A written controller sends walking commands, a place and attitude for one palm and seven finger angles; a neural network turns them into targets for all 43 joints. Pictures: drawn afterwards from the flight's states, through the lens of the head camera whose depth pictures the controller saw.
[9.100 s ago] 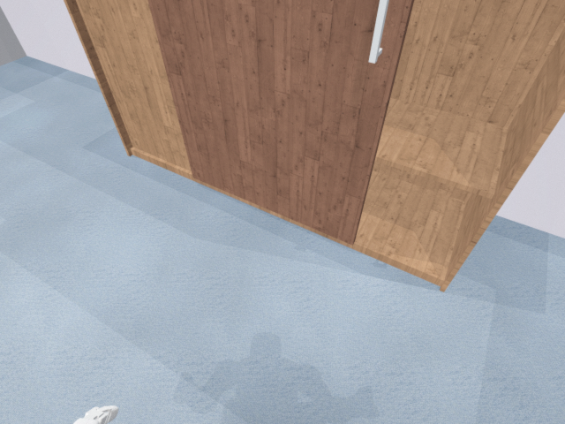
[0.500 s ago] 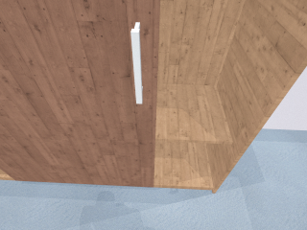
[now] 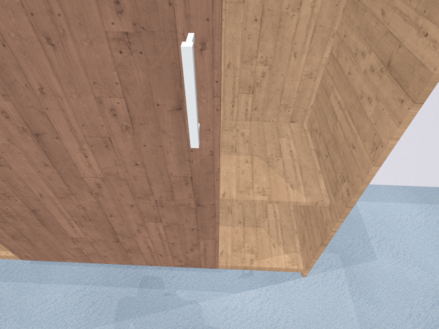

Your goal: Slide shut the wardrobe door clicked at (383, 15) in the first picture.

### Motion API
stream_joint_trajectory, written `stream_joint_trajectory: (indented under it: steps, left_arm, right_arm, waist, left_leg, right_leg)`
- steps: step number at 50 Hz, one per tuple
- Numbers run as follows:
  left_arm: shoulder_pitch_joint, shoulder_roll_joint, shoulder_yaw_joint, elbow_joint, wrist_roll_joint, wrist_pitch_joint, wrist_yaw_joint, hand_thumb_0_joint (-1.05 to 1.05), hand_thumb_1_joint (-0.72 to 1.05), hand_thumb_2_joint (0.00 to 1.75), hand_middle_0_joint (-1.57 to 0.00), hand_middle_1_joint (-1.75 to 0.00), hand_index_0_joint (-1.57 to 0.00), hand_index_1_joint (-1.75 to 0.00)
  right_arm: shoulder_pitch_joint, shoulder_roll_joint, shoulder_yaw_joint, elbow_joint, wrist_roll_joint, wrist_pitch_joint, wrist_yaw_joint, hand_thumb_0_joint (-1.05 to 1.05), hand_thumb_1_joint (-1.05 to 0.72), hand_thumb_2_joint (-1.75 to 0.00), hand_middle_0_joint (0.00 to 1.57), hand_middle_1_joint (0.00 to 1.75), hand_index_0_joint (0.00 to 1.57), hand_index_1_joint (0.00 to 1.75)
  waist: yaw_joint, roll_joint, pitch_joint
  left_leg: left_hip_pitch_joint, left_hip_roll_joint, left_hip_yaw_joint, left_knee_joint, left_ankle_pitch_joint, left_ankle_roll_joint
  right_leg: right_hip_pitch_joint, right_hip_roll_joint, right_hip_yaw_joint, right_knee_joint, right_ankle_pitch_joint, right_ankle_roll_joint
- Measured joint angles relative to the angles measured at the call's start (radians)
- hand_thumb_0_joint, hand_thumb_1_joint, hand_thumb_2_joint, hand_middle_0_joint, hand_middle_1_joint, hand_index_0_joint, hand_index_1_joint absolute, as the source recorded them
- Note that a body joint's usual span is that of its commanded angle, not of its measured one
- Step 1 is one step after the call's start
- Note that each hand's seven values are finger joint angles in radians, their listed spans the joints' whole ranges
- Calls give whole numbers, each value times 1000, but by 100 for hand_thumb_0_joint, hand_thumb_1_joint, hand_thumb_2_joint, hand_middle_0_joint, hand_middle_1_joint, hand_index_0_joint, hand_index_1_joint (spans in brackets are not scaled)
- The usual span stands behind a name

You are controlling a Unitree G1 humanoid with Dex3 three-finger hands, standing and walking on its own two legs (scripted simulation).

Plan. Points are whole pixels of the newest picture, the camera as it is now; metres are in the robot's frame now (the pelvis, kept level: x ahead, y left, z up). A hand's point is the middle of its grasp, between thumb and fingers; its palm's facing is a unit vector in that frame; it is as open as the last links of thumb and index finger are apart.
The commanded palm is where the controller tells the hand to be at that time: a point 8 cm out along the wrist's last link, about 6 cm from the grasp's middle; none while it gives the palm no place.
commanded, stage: look again from close up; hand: left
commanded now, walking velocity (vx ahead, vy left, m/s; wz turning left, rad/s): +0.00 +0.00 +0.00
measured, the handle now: (193, 96) +0.48 +0.09 +0.20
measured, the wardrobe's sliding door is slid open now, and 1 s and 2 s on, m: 0.39 0.39 0.39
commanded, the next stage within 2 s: none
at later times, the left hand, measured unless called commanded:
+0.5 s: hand out of the picture -0.04 +0.14 -0.18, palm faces +0.05 -0.98 -0.17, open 7.4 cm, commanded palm none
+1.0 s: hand out of the picture -0.04 +0.14 -0.18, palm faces +0.06 -0.98 -0.17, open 7.4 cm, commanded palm none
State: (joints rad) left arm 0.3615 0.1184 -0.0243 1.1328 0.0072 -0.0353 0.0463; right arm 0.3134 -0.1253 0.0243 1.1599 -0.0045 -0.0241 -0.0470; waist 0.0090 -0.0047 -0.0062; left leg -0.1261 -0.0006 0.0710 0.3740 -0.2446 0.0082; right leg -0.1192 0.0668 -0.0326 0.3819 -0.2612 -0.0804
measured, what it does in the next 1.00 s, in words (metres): stands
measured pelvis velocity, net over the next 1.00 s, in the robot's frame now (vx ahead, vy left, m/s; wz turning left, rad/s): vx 0.00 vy -0.01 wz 0.00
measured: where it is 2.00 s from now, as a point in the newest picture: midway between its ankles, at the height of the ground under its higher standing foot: outside the picture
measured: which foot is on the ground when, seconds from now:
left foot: down 0.00-1.00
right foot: down 0.00-1.00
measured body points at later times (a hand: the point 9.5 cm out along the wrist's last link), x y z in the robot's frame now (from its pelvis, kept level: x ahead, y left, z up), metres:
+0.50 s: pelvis +0.00 -0.01 +0.00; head +0.00 -0.01 +0.45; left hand -0.04 +0.20 -0.16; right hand -0.03 -0.21 -0.17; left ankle -0.03 +0.11 -0.74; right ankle -0.04 -0.06 -0.74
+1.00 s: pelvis +0.00 -0.01 +0.00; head +0.00 -0.01 +0.45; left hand -0.04 +0.19 -0.16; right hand -0.03 -0.21 -0.17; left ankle -0.03 +0.11 -0.74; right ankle -0.04 -0.06 -0.74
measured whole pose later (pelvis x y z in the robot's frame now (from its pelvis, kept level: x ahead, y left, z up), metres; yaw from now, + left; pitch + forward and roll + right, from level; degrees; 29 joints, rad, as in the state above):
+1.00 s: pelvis +0.00 -0.01 +0.00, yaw +0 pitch +0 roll +1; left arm 0.37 0.10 -0.02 1.14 0.01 -0.04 0.05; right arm 0.33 -0.11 0.02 1.16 0.00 -0.02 -0.05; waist 0.01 0.00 0.00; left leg -0.14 0.02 0.06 0.39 -0.25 -0.01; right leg -0.12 0.08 -0.04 0.38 -0.26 -0.09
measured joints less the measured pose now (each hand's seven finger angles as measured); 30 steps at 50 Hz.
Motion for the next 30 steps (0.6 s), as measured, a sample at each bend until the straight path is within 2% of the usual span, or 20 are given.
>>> stream_joint_trajectory:
  steps: [30]
  left_arm:
    - [5, -11, 2, 3, 0, 1, -1, 0, 90, 90, -20, -29, -20, -30]
  right_arm:
    - [13, 8, -1, -4, 0, 6, -3, 0, -91, -90, 20, 30, 20, 30]
  waist:
    - [1, 2, 3]
  left_leg:
    - [-12, 13, -9, 9, 3, -14]
  right_leg:
    - [-5, 13, -8, -3, 6, -14]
